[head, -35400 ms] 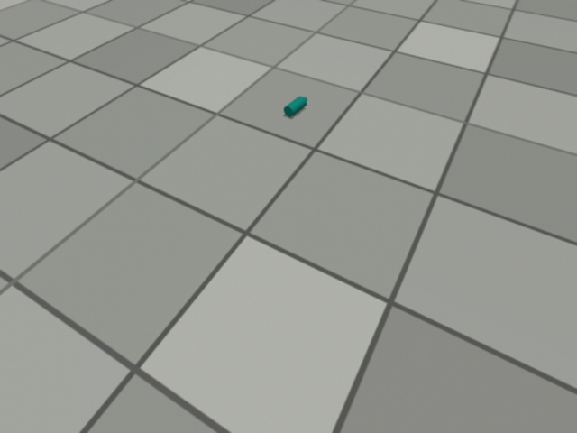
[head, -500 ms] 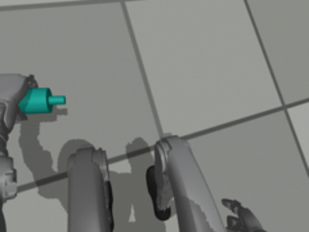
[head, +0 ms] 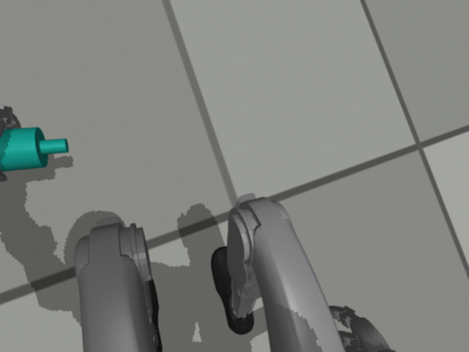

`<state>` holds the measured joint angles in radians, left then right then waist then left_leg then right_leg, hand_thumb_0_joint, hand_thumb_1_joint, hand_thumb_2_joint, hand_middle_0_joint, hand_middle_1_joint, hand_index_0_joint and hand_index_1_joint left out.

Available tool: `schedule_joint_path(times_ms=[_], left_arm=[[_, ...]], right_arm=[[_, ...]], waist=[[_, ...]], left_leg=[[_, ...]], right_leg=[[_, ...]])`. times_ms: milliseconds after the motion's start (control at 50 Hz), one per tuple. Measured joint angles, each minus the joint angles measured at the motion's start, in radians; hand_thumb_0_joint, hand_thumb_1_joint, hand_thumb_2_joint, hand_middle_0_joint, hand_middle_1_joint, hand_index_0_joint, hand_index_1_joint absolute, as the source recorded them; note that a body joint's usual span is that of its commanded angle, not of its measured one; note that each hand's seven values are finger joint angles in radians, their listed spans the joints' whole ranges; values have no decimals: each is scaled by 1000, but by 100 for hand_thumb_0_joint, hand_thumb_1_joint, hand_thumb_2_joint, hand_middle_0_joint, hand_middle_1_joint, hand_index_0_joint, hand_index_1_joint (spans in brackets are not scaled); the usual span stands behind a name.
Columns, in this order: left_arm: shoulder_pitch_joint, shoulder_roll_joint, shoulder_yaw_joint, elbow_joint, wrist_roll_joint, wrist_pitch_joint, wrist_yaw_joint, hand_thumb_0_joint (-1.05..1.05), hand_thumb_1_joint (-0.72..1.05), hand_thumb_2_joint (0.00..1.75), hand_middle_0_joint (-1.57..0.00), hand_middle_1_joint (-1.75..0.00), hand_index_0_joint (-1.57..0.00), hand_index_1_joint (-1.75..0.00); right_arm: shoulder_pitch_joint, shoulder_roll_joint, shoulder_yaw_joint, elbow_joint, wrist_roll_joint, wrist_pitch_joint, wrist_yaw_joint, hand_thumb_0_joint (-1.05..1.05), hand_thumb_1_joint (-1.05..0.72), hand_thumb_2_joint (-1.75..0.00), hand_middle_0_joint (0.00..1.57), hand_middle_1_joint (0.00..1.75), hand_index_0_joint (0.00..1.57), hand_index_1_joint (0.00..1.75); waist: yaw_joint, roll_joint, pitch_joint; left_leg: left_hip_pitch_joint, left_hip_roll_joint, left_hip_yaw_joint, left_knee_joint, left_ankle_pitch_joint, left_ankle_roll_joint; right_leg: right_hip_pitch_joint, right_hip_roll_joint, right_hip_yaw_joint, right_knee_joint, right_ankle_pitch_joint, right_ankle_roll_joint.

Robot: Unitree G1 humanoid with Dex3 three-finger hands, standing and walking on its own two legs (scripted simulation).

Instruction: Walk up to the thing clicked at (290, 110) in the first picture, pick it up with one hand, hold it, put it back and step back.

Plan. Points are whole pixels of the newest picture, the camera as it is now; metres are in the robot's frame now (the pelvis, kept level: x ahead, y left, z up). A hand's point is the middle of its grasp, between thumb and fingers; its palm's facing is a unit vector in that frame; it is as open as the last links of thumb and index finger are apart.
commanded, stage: lower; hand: left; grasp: from above
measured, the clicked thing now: (7, 150) +0.45 +0.32 -0.20
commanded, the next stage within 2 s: rest in 0.30 s
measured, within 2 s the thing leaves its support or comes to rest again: neither
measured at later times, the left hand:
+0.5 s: hand (4, 160) +0.44 +0.33 -0.23, palm faces -0.47 -0.07 -0.88, open 9.6 cm
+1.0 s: hand (10, 163) +0.44 +0.34 -0.27, palm faces -0.47 -0.10 -0.88, open 9.6 cm
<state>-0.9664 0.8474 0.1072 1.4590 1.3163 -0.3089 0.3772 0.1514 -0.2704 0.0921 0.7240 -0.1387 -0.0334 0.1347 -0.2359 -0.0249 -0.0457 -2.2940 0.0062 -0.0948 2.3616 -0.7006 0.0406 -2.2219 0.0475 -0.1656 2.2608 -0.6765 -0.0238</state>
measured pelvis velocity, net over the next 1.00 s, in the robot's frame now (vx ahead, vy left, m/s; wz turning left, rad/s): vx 0.00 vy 0.00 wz -0.08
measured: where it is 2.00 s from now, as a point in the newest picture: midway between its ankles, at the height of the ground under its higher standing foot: (192, 317)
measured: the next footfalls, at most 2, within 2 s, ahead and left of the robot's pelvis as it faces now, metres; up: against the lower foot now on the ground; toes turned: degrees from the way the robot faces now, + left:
none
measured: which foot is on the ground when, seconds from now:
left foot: down 0.00-1.00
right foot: down 0.00-1.00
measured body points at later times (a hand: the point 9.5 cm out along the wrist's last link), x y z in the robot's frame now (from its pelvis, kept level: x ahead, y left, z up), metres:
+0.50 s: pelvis +0.00 +0.00 -0.03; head +0.26 +0.11 +0.32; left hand +0.46 +0.34 -0.18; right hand +0.06 -0.27 -0.12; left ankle +0.07 +0.11 -0.31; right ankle +0.10 -0.10 -0.31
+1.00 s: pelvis +0.00 +0.00 -0.04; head +0.27 +0.11 +0.30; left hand +0.47 +0.34 -0.22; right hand +0.05 -0.27 -0.11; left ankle +0.07 +0.11 -0.31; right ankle +0.10 -0.10 -0.31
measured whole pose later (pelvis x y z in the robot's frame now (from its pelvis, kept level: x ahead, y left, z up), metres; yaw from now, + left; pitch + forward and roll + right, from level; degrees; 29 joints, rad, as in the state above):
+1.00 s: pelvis +0.00 +0.00 -0.04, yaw -5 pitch +30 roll -13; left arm -0.97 1.03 0.19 1.60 1.37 -0.34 0.50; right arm 0.12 -0.32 0.20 0.66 -0.21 -0.10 0.17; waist -0.31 -0.11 0.09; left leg -2.37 0.01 -0.17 2.54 -0.72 0.04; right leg -2.27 0.06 -0.25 2.37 -0.67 -0.02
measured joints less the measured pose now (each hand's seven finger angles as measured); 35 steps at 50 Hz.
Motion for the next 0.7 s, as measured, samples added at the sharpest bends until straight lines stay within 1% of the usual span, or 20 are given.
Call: schedule_joint_path(times_ms=[80, 160, 220, 260, 320, 420, 500, 560, 620, 700], left_arm=[[-5, 12, -11, 13, -5, -5, -1, -1, 5, 40, -69, -57, -75, -51], [-4, 21, -6, 19, -5, -20, 1, -1, 5, 41, -70, -55, -76, -50], [-3, 30, 3, 22, 11, -35, 12, -1, 4, 41, -70, -54, -76, -49], [-1, 40, 19, 23, 24, -46, 23, -1, 4, 40, -71, -54, -77, -48], [-6, 52, 21, 40, 33, -50, 43, -1, 4, 40, -71, -53, -78, -47], [-12, 64, 23, 76, 50, -45, 74, -1, 5, 38, -72, -51, -78, -45], [-17, 74, 23, 98, 56, -37, 94, -1, 5, 38, -73, -50, -79, -44], [-26, 91, 23, 118, 55, -30, 104, -1, 5, 39, -73, -49, -79, -43], [-32, 108, 38, 133, 54, -26, 112, -1, 5, 40, -73, -49, -79, -43], [-32, 126, 46, 139, 54, -18, 115, -1, 5, 40, -73, -49, -79, -43]], right_arm=[[-13, -4, 9, -4, -1, 1, 1, 0, -91, -90, 20, 30, 20, 30], [-24, -7, 18, -7, -6, 0, 2, 0, -91, -90, 20, 30, 20, 30], [-31, -9, 23, -12, -12, -2, 5, 0, -91, -90, 20, 30, 20, 30], [-35, -9, 27, -16, -16, -2, 8, 0, -91, -90, 20, 30, 20, 30], [-40, -9, 33, -20, -24, -5, 12, 0, -91, -90, 20, 30, 20, 30], [-43, -8, 46, -20, -32, -12, 14, 0, -91, -90, 20, 30, 20, 30], [-38, -7, 58, -22, -37, -22, 15, 0, -91, -90, 20, 30, 20, 30], [-34, -7, 69, -26, -41, -34, 17, 0, -91, -90, 20, 30, 20, 30], [-29, -9, 79, -34, -45, -44, 18, 0, -90, -89, 20, 30, 20, 30], [-23, -15, 87, -42, -51, -55, 21, 0, -90, -89, 20, 30, 21, 30]], waist=[[-2, -5, 10], [-3, -14, 20], [-8, -21, 29], [-12, -27, 37], [-18, -36, 45], [-25, -41, 54], [-33, -43, 61], [-42, -50, 72], [-53, -55, 83], [-63, -61, 98]], left_leg=[[-7, 1, -5, 15, -5, 2], [-18, 1, -12, 34, -9, 3], [-27, 0, -16, 51, -11, 4], [-31, 0, -19, 64, -12, 4], [-41, 1, -23, 81, -10, 5], [-58, 2, -29, 103, -5, 8], [-66, 5, -32, 114, -5, 11], [-69, 7, -35, 123, -6, 12], [-75, 7, -41, 134, -6, 11], [-82, 7, -50, 147, -8, 11]], right_leg=[[-4, 1, -6, 10, -3, 1], [-12, 2, -13, 23, -5, 3], [-16, 0, -18, 37, -8, 3], [-19, 0, -22, 47, -8, 4], [-27, 0, -27, 61, -4, 4], [-40, 1, -34, 75, 3, 6], [-47, 4, -37, 83, 6, 8], [-51, 5, -40, 90, 8, 10], [-54, 6, -47, 96, 10, 9], [-58, 7, -55, 102, 11, 10]])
